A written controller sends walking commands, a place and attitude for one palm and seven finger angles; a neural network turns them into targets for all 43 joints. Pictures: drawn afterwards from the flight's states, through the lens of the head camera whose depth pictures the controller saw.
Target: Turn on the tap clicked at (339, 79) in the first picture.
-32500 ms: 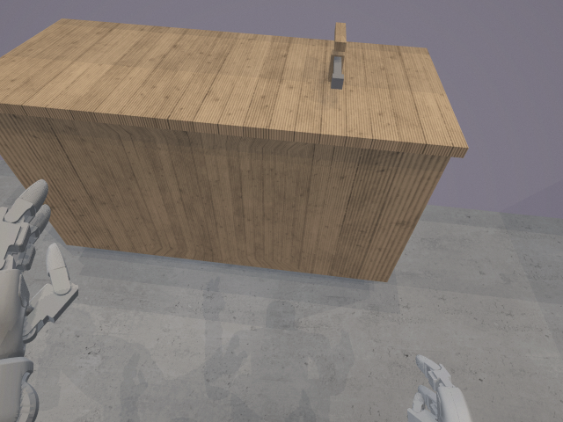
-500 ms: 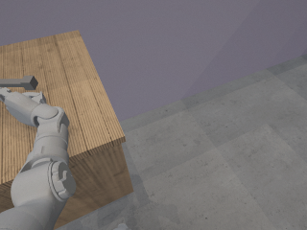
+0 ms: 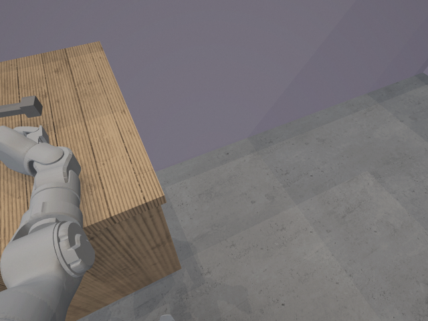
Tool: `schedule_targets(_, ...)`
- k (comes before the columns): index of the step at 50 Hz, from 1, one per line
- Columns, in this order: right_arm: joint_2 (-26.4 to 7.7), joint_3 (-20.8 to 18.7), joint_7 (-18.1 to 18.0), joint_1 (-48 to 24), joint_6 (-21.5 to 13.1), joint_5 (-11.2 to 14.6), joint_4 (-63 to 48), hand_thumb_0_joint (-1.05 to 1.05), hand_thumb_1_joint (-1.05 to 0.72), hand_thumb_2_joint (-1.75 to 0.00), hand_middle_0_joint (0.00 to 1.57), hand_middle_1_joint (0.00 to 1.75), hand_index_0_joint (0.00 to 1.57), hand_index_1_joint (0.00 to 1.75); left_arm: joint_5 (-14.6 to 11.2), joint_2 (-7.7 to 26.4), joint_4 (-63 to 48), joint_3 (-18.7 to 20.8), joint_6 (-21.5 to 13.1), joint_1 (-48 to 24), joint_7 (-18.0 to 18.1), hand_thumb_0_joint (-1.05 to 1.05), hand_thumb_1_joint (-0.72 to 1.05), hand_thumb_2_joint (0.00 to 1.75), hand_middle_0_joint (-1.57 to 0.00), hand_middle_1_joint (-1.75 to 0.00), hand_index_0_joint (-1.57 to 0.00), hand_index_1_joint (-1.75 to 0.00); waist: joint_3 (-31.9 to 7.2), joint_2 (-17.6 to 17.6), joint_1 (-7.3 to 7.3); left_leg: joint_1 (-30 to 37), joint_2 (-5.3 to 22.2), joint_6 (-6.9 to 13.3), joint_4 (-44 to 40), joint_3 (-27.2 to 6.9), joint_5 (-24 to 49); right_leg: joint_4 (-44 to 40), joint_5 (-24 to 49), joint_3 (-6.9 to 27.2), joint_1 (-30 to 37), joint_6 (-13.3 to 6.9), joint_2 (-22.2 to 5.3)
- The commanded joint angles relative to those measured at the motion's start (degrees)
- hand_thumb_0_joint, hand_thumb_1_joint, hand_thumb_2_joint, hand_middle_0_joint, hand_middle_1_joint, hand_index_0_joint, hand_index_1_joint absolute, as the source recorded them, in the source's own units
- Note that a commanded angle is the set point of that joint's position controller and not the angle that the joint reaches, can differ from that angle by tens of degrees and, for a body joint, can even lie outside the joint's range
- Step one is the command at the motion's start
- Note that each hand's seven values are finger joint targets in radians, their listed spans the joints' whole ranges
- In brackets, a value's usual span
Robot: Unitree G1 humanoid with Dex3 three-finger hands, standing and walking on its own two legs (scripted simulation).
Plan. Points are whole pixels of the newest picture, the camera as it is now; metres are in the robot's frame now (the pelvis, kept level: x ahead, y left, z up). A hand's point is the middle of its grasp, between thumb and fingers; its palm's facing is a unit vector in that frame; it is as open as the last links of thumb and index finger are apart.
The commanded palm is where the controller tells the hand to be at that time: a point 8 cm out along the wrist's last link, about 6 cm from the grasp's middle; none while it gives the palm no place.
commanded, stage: lift the hand up off the lever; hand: left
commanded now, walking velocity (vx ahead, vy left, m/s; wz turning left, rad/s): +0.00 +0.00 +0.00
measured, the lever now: (31, 106) +0.53 +0.31 +0.11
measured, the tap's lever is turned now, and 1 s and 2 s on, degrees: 80 80 80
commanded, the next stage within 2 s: none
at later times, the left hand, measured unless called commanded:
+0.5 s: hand (26, 129) +0.46 +0.30 +0.12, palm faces +0.85 -0.52 -0.08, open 7.8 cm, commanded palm +0.40 +0.31 +0.13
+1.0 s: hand (23, 122) +0.45 +0.29 +0.14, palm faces +0.84 -0.54 -0.07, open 7.8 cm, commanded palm +0.40 +0.31 +0.15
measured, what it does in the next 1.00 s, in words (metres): stands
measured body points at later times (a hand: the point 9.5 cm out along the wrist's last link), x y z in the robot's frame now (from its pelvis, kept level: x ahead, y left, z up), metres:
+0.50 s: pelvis +0.00 +0.01 +0.01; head +0.05 +0.01 +0.46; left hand +0.41 +0.32 +0.13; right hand +0.02 -0.25 -0.12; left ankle +0.04 +0.13 -0.70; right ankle -0.09 -0.04 -0.70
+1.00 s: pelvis -0.01 +0.02 +0.01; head +0.03 +0.02 +0.46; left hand +0.41 +0.31 +0.15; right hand +0.02 -0.24 -0.12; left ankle +0.04 +0.13 -0.70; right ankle -0.09 -0.04 -0.70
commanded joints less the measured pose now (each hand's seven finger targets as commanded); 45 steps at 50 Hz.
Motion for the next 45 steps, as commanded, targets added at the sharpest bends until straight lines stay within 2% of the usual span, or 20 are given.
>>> schedule_targets(1, -8.7, -2.9, -0.6, 5.6, -0.7, 0.3, -3.5, 0.0, -0.9, -0.9, 0.2, 0.3, 0.2, 0.3, 2.1, 18.1, -13.2, -1.4, -3.6, -24.7, -0.1, 0.0, 0.9, 0.9, -0.15, -0.15, -0.15, -0.15, -19.5, 2.6, 0.6, 18.7, -0.2, 4.0, 0.1, -1.0, 18.8, -6.1, 43.8, 6.3, 4.6, 8.4, -5.8)
schedule_targets(3, -8.8, -2.8, -0.6, 5.4, -0.6, 0.3, -3.6, 0.0, -0.9, -0.9, 0.2, 0.3, 0.2, 0.3, 2.0, 18.3, -12.3, -1.5, -2.9, -24.3, -0.5, 0.0, 0.9, 0.9, -0.15, -0.15, -0.15, -0.15, -19.0, 2.1, 0.53, 18.8, -0.1, 4.0, -0.3, -0.9, 18.4, -6.6, 43.4, 6.2, 4.6, 8.4, -5.8)
schedule_targets(5, -8.7, -2.9, -0.5, 5.3, -0.8, 0.4, -3.6, 0.0, -0.9, -0.9, 0.2, 0.3, 0.2, 0.3, 1.6, 15.8, -13.6, -3.3, -2.7, -25.5, -0.9, 0.0, 0.9, 0.9, -0.15, -0.15, -0.15, -0.15, -19.2, 3.6, 0.21, 21.0, -0.2, 4.0, -0.6, -1.0, 19.5, -7.0, 43.2, 6.0, 4.0, 8.2, -5.6)
schedule_targets(8, -8.9, -3.0, -0.6, 5.5, -0.6, 0.6, -3.8, 0.0, -0.9, -0.9, 0.2, 0.3, 0.2, 0.3, 0.9, 17.4, -13.6, -1.5, -2.1, -21.8, -1.1, 0.0, 0.9, 0.9, -0.15, -0.15, -0.15, -0.15, -19.9, 1.0, 1.18, 20.4, -0.2, 4.0, -0.8, -0.8, 20.2, -7.1, 46.6, 6.1, 6.7, 8.5, -5.7)
schedule_targets(10, -8.8, -3.0, -0.6, 5.4, -0.6, 0.8, -4.1, 0.0, -0.9, -0.9, 0.2, 0.3, 0.2, 0.3, 0.3, 16.6, -14.4, -1.6, -1.6, -20.7, -1.4, 0.0, 0.9, 0.9, -0.15, -0.15, -0.15, -0.15, -20.0, 0.4, 1.5, 19.8, -0.5, 3.9, -1.2, -0.7, 20.7, -7.0, 48.8, 6.1, 8.5, 8.7, -6.0)
schedule_targets(16, -8.7, -3.1, -0.4, 4.0, -1.0, 1.0, -3.6, 0.0, -0.9, -0.9, 0.2, 0.3, 0.2, 0.3, 0.2, 12.8, -17.4, -5.1, -1.4, -23.4, -1.3, 0.0, 0.9, 0.9, -0.15, -0.15, -0.15, -0.15, -16.6, 3.6, 0.98, 25.5, 0.3, 3.8, -2.9, -1.6, 20.7, -9.0, 38.1, 4.7, 2.8, 7.1, -4.6)
schedule_targets(20, -8.8, -3.3, -0.6, 3.5, -1.0, 1.0, -3.6, 0.0, -0.9, -0.9, 0.2, 0.3, 0.2, 0.3, -0.5, 14.4, -19.3, -2.9, -1.4, -21.7, -0.9, 0.0, 0.9, 0.9, -0.15, -0.15, -0.15, -0.15, -18.0, 1.7, 1.63, 25.1, 0.0, 3.8, -2.9, -1.8, 21.9, -8.7, 41.4, 5.0, 5.6, 7.4, -5.0)
schedule_targets(22, -8.5, -3.3, -0.6, 2.7, -1.1, 1.1, -3.7, 0.0, -0.9, -0.9, 0.2, 0.3, 0.2, 0.3, -0.5, 12.0, -19.9, -4.9, -1.0, -22.0, -0.9, 0.0, 0.9, 0.9, -0.15, -0.15, -0.15, -0.15, -17.7, 2.7, 1.54, 26.4, 0.1, 3.7, -3.4, -1.6, 22.0, -8.9, 39.2, 4.6, 4.3, 7.1, -4.7)
schedule_targets(26, -8.6, -3.3, -0.7, 2.0, -1.2, 1.2, -3.7, 0.0, -0.9, -0.9, 0.2, 0.3, 0.2, 0.3, -0.5, 12.1, -20.4, -4.8, 0.1, -22.3, -0.9, 0.0, 0.9, 0.9, -0.15, -0.15, -0.15, -0.15, -17.2, 2.7, 1.8, 27.4, 0.2, 3.7, -4.0, -1.9, 21.9, -9.6, 36.2, 4.2, 3.9, 6.6, -4.3)
schedule_targets(28, -8.6, -3.1, -0.9, 1.8, -1.1, 1.2, -3.9, 0.0, -0.9, -0.9, 0.2, 0.3, 0.2, 0.3, -0.5, 13.1, -19.2, -3.9, 0.8, -21.4, -0.7, 0.0, 0.9, 0.9, -0.15, -0.15, -0.15, -0.15, -16.3, 0.8, 1.95, 25.9, 0.1, 3.8, -4.4, -1.8, 20.6, -10.1, 36.1, 4.3, 4.8, 6.8, -4.5)
schedule_targets(29, -8.5, -3.1, -0.9, 1.5, -1.1, 1.2, -4.0, 0.0, -0.9, -0.9, 0.2, 0.3, 0.2, 0.3, -0.6, 12.2, -19.9, -4.6, 1.0, -22.3, -0.8, 0.0, 0.9, 0.9, -0.15, -0.15, -0.15, -0.15, -16.3, 0.7, 1.84, 26.1, 0.1, 3.8, -4.5, -1.7, 20.8, -10.2, 37.1, 4.4, 5.1, 7.0, -4.6)
schedule_targets(31, -8.3, -3.1, -0.9, 1.1, -1.2, 1.3, -4.1, 0.0, -0.9, -0.9, 0.2, 0.3, 0.2, 0.3, -0.6, 11.6, -20.7, -4.9, 1.2, -21.8, -0.7, 0.0, 0.9, 0.9, -0.15, -0.15, -0.15, -0.15, -16.7, 2.6, 2.18, 27.8, 0.2, 3.7, -4.8, -2.0, 21.5, -10.3, 34.7, 4.1, 4.3, 6.5, -4.2)
schedule_targets(32, -8.4, -3.0, -0.9, 1.1, -1.3, 1.3, -3.9, 0.0, -0.9, -0.9, 0.2, 0.3, 0.2, 0.3, -0.5, 12.0, -19.7, -4.8, 1.4, -22.0, -0.6, 0.0, 0.9, 0.9, -0.15, -0.15, -0.15, -0.15, -16.0, 1.4, 1.99, 27.2, 0.3, 3.7, -4.9, -2.0, 20.6, -10.6, 33.8, 4.1, 4.1, 6.5, -4.2)
schedule_targets(33, -8.3, -3.0, -1.0, 0.9, -1.3, 1.2, -3.9, 0.0, -0.9, -0.9, 0.2, 0.3, 0.2, 0.3, -0.3, 11.6, -20.4, -5.6, 1.4, -23.6, -0.6, 0.0, 0.9, 0.9, -0.15, -0.15, -0.15, -0.15, -15.6, 2.4, 1.71, 27.5, 0.4, 3.7, -5.0, -2.0, 20.6, -10.7, 33.7, 4.1, 3.6, 6.4, -4.3)
schedule_targets(34, -8.2, -3.1, -0.9, 0.9, -1.6, 1.2, -3.9, 0.0, -0.9, -0.9, 0.2, 0.3, 0.2, 0.3, -0.3, 10.5, -19.9, -6.1, 1.7, -22.8, -0.6, 0.0, 0.9, 0.9, -0.15, -0.15, -0.15, -0.15, -15.8, 1.5, 1.85, 27.7, 0.3, 3.7, -5.1, -2.1, 20.3, -10.8, 33.2, 3.9, 3.5, 6.4, -4.1)
schedule_targets(36, -8.3, -3.1, -1.0, 0.7, -1.6, 1.3, -3.6, 0.0, -0.9, -0.9, 0.2, 0.3, 0.2, 0.3, -0.3, 11.3, -19.7, -5.9, 1.6, -23.9, -0.6, 0.0, 0.9, 0.9, -0.15, -0.15, -0.15, -0.15, -15.2, 2.2, 1.61, 28.2, 0.5, 3.7, -5.5, -2.5, 19.7, -11.1, 30.4, 3.8, 2.7, 6.1, -4.0)
schedule_targets(37, -8.2, -3.0, -1.0, 0.5, -1.7, 1.3, -3.7, 0.0, -0.9, -0.9, 0.2, 0.3, 0.2, 0.3, -0.3, 9.8, -20.2, -7.3, 1.6, -24.6, -0.7, 0.0, 0.9, 0.9, -0.15, -0.15, -0.15, -0.15, -15.2, 2.8, 1.51, 28.9, 0.5, 3.6, -5.8, -2.6, 19.5, -11.3, 29.6, 3.7, 2.1, 5.9, -3.8)
schedule_targets(40, -8.2, -3.0, -0.9, 0.5, -2.1, 1.2, -3.1, 0.0, -0.9, -0.9, 0.2, 0.3, 0.2, 0.3, -0.6, 9.0, -19.6, -7.6, 1.7, -26.6, -0.3, 0.0, 0.9, 0.9, -0.15, -0.15, -0.15, -0.15, -14.6, 2.4, 0.97, 29.8, 0.6, 3.5, -6.1, -3.4, 18.3, -11.8, 26.1, 3.4, 0.7, 5.6, -3.5)
schedule_targets(43, -8.1, -3.0, -1.0, 0.2, -2.3, 1.3, -3.2, 0.0, -0.9, -0.9, 0.2, 0.3, 0.2, 0.3, -0.8, 9.8, -19.2, -6.8, 1.9, -25.4, 0.1, 0.0, 0.9, 0.9, -0.15, -0.15, -0.15, -0.15, -15.7, 2.6, 1.82, 29.8, 0.6, 3.4, -6.4, -3.2, 17.9, -11.9, 25.7, 3.5, 1.4, 5.5, -3.4)
schedule_targets(45, -8.1, -2.9, -0.9, 0.1, -2.4, 1.2, -2.9, 0.0, -0.9, -0.9, 0.2, 0.3, 0.2, 0.3, -0.8, 9.2, -19.9, -7.3, 2.0, -27.6, 0.3, 0.0, 0.9, 0.9, -0.15, -0.15, -0.15, -0.15, -16.0, 4.1, 1.51, 30.9, 0.7, 3.2, -6.6, -3.5, 18.7, -11.9, 25.2, 3.3, 1.1, 5.3, -3.4)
